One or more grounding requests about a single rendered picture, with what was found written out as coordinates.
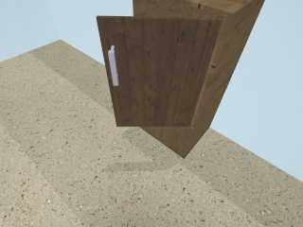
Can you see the handle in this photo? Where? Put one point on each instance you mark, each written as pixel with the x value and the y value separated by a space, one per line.
pixel 112 61

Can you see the cupboard door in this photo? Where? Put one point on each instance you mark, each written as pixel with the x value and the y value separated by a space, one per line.
pixel 161 64

